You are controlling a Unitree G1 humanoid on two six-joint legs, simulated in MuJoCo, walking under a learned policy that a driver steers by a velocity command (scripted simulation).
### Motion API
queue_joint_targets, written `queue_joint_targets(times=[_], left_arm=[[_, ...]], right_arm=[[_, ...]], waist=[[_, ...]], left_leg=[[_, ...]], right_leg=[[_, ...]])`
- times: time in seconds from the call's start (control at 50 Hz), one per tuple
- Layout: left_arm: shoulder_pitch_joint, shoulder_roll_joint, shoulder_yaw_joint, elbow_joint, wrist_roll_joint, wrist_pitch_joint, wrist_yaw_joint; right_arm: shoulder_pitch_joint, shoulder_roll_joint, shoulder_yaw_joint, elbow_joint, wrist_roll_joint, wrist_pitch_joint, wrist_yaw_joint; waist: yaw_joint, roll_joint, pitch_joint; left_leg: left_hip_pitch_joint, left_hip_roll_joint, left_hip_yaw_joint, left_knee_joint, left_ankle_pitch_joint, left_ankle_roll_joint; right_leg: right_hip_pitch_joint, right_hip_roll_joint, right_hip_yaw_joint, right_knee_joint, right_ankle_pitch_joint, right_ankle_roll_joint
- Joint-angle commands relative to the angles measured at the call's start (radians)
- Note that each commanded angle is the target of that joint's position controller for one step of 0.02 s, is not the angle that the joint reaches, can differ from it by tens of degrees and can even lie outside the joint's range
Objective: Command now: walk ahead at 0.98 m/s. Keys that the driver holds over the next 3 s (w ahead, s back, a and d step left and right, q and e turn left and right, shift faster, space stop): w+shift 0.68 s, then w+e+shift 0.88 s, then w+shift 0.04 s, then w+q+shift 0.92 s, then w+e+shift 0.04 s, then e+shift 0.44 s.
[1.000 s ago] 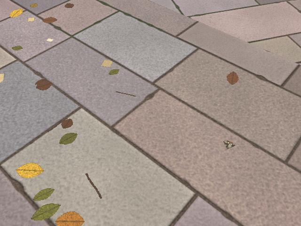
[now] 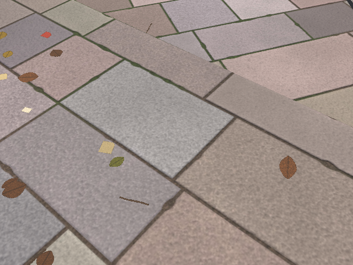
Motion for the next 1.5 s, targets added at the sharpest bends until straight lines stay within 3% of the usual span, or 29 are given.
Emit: queue_joint_targets(times=[0.02,0.12,0.18,0.24,0.28,0.3,0.32,0.34,0.4,0.52,0.66,0.72,0.74,0.76,0.78,0.8,0.84,0.92,0.98,1.1,1.16,1.18,1.2,1.22,1.24,1.26,1.3,1.36,1.5], left_arm=[[-0.052,0.056,-0.004,-0.086,0.008,0.011,-0.011],[-0.271,0.030,-0.026,-0.141,-0.017,-0.009,-0.032],[-0.302,0.061,-0.020,-0.144,-0.013,-0.014,-0.019],[-0.087,0.144,0.017,-0.087,-0.006,-0.014,0.008],[0.328,0.240,0.064,0.038,0.006,-0.005,0.042],[0.330,0.329,0.090,0.043,0.045,-0.008,0.047],[0.318,0.269,0.093,0.048,0.011,-0.004,0.024],[0.220,0.221,0.086,0.060,0.005,-0.014,0.020],[0.166,0.078,0.049,0.107,0.005,-0.034,0.021],[0.225,0.105,0.044,0.151,-0.030,-0.071,0.011],[0.329,0.199,0.051,0.196,-0.034,-0.073,0.025],[0.292,0.256,0.062,0.202,-0.001,-0.029,0.055],[0.282,0.199,0.051,0.179,0.007,-0.028,0.054],[0.434,-0.005,0.011,0.141,-0.039,-0.034,0.033],[0.376,0.113,0.031,0.135,-0.064,-0.043,0.041],[0.222,0.143,0.039,0.104,-0.062,-0.042,0.047],[0.159,0.108,0.035,0.103,-0.040,-0.026,0.030],[0.099,0.034,0.030,0.055,-0.014,0.040,-0.005],[-0.046,0.017,0.015,-0.021,-0.018,0.048,-0.020],[-0.183,0.062,0.009,-0.073,-0.018,0.032,-0.039],[0.115,0.148,0.045,0.003,-0.021,0.040,-0.029],[0.339,0.196,0.074,0.070,-0.021,0.043,-0.013],[0.444,0.232,0.105,0.108,-0.035,0.044,0.011],[0.335,0.289,0.122,0.115,-0.047,0.055,0.029],[0.276,0.363,0.133,0.068,-0.017,0.063,0.029],[0.253,0.320,0.134,0.041,-0.010,0.064,0.038],[0.199,0.210,0.107,0.055,-0.012,0.049,0.046],[0.144,0.179,0.085,0.030,-0.029,0.000,0.047],[0.259,0.243,0.110,0.031,-0.048,-0.013,0.017]], right_arm=[[-0.029,-0.064,-0.002,-0.051,0.017,-0.048,0.007],[0.072,-0.099,-0.002,-0.025,0.047,-0.070,0.007],[0.111,-0.140,-0.001,-0.003,0.032,-0.061,-0.003],[0.103,-0.201,-0.011,0.019,-0.011,-0.024,-0.034],[0.026,-0.188,-0.013,-0.006,-0.024,-0.006,-0.042],[0.149,0.016,0.029,-0.051,0.020,-0.020,-0.011],[0.092,-0.089,0.014,-0.062,0.046,-0.039,-0.014],[-0.061,-0.107,0.011,-0.106,0.048,-0.044,-0.020],[-0.127,-0.058,0.027,-0.134,0.000,-0.019,0.005],[-0.384,-0.032,0.056,-0.249,-0.021,0.012,0.043],[-0.514,-0.075,0.057,-0.283,-0.005,-0.003,0.038],[-0.106,-0.168,0.008,-0.165,-0.009,-0.001,-0.003],[0.074,-0.238,-0.020,-0.124,-0.025,0.003,-0.024],[0.071,-0.319,-0.043,-0.128,-0.067,-0.004,-0.025],[0.043,-0.258,-0.045,-0.129,-0.031,0.001,-0.006],[-0.067,-0.182,-0.032,-0.126,-0.027,-0.010,-0.004],[-0.125,-0.099,-0.017,-0.102,-0.026,-0.028,0.001],[-0.089,-0.024,0.004,-0.032,0.020,-0.051,0.001],[-0.076,-0.038,0.004,-0.024,0.012,-0.066,0.005],[0.011,-0.120,0.004,-0.015,0.018,-0.056,-0.040],[-0.060,-0.221,-0.024,-0.055,0.008,-0.015,-0.076],[-0.133,-0.235,-0.033,-0.085,-0.002,0.004,-0.073],[-0.186,-0.228,-0.041,-0.097,-0.002,0.019,-0.056],[-0.215,-0.066,-0.002,-0.151,-0.020,0.006,-0.034],[-0.141,-0.044,0.014,-0.272,0.010,-0.017,-0.028],[-0.189,-0.078,0.024,-0.288,0.000,-0.048,-0.027],[-0.239,-0.111,0.019,-0.273,-0.017,-0.052,-0.026],[-0.247,-0.086,0.032,-0.285,-0.047,0.023,-0.017],[-0.503,-0.053,0.060,-0.405,-0.012,0.027,0.001]], waist=[[0.050,0.035,0.167],[-0.019,0.020,0.159],[-0.032,0.065,0.120],[0.092,0.159,-0.063],[0.269,0.132,-0.263],[0.117,-0.212,-0.376],[0.163,-0.147,-0.441],[0.129,-0.074,-0.215],[0.014,0.048,-0.032],[-0.006,0.007,0.151],[0.022,-0.038,0.091],[-0.184,-0.090,-0.151],[-0.237,-0.047,-0.256],[-0.080,0.272,-0.397],[-0.114,0.202,-0.444],[-0.085,0.113,-0.210],[-0.033,0.017,-0.053],[0.041,0.068,0.051],[0.042,0.092,0.113],[0.043,0.072,0.120],[0.218,0.151,-0.054],[0.318,0.146,-0.145],[0.358,0.052,-0.153],[0.213,-0.199,-0.032],[0.105,-0.197,-0.226],[0.122,-0.053,-0.200],[0.026,0.149,0.011],[-0.050,0.154,0.072],[0.101,-0.011,0.023]], left_leg=[[-0.155,0.266,-0.319,-0.445,-0.068,0.116],[-0.055,0.228,-0.142,-0.512,0.473,0.049],[0.215,0.264,-0.097,-0.410,0.898,0.020],[0.366,0.314,-0.094,-0.036,1.315,0.002],[0.095,0.268,-0.076,0.549,0.989,0.006],[-0.373,0.083,-0.105,0.991,-0.068,-0.032],[-0.517,0.055,-0.225,1.095,-0.140,-0.005],[-0.594,0.134,-0.217,1.041,-0.012,0.005],[-0.463,0.208,-0.218,0.876,0.036,-0.008],[-0.533,0.274,-0.098,0.492,0.242,-0.066],[-0.300,0.130,0.028,0.085,0.413,0.006],[0.139,0.074,-0.027,0.067,0.191,0.041],[0.385,0.232,-0.191,0.125,-0.024,0.055],[0.680,0.570,-0.719,0.026,-0.264,0.151],[0.652,0.572,-0.954,-0.175,-0.408,0.158],[0.459,0.517,-0.728,-0.205,-0.341,0.109],[0.186,0.445,-0.461,-0.251,-0.063,0.051],[0.036,0.355,-0.144,-0.326,0.130,-0.047],[-0.017,0.305,0.046,-0.362,0.379,-0.086],[0.183,0.304,0.209,-0.275,1.083,-0.144],[0.222,0.372,0.189,0.125,1.450,-0.139],[0.133,0.385,0.155,0.409,1.395,-0.122],[-0.025,0.279,0.151,0.817,0.840,-0.110],[-0.384,0.097,0.091,1.175,-0.174,-0.120],[-0.651,0.074,-0.121,1.305,-0.223,-0.145],[-0.740,0.119,-0.204,1.229,-0.171,-0.134],[-0.659,0.199,-0.210,1.022,-0.102,-0.143],[-0.472,0.266,-0.188,0.781,-0.110,-0.194],[-0.261,0.159,-0.089,0.237,0.399,-0.166]], right_leg=[[-0.142,-0.083,-0.033,-0.153,0.120,0.032],[0.059,-0.023,-0.161,-0.621,0.476,0.011],[0.059,0.041,-0.203,-0.749,0.437,-0.020],[0.295,0.145,-0.198,-0.763,0.191,-0.058],[0.767,0.017,-0.052,-0.724,-0.037,-0.107],[1.100,-0.314,0.488,-0.778,-0.234,-0.240],[1.111,-0.319,0.778,-0.978,-0.344,-0.267],[0.940,-0.270,0.576,-1.023,-0.254,-0.221],[0.536,-0.157,0.290,-1.098,-0.070,-0.139],[0.340,-0.047,0.034,-1.276,0.162,-0.114],[0.668,-0.092,-0.095,-1.226,0.938,-0.051],[0.651,-0.110,-0.086,-0.650,1.126,-0.026],[0.444,-0.064,-0.080,-0.322,0.822,-0.034],[0.038,0.104,-0.049,0.109,-0.201,-0.010],[-0.079,0.105,0.039,0.207,-0.178,-0.038],[-0.135,0.032,0.026,0.157,-0.032,-0.041],[-0.058,-0.029,0.024,0.059,0.034,-0.039],[-0.080,-0.082,-0.001,-0.003,0.069,-0.015],[-0.115,-0.067,-0.085,-0.148,0.230,-0.008],[0.021,0.077,-0.293,-0.554,0.377,-0.077],[0.360,0.169,-0.289,-0.566,0.240,-0.124],[0.579,0.171,-0.227,-0.580,0.160,-0.162],[0.739,0.132,-0.117,-0.693,0.117,-0.209],[0.779,0.035,0.098,-0.637,0.321,-0.236],[0.995,-0.125,0.567,-0.816,0.204,-0.438],[0.947,-0.203,0.768,-1.037,-0.089,-0.431],[0.616,-0.138,0.626,-1.098,-0.101,-0.330],[0.255,-0.008,0.423,-1.118,-0.039,-0.281],[0.307,0.090,0.311,-1.066,0.479,-0.174]])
